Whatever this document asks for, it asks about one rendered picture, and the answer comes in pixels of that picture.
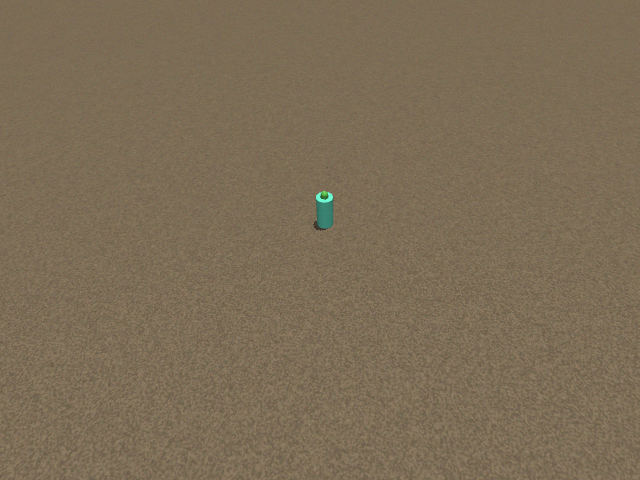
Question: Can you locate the bottle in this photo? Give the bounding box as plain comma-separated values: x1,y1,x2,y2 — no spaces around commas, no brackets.
316,191,333,229

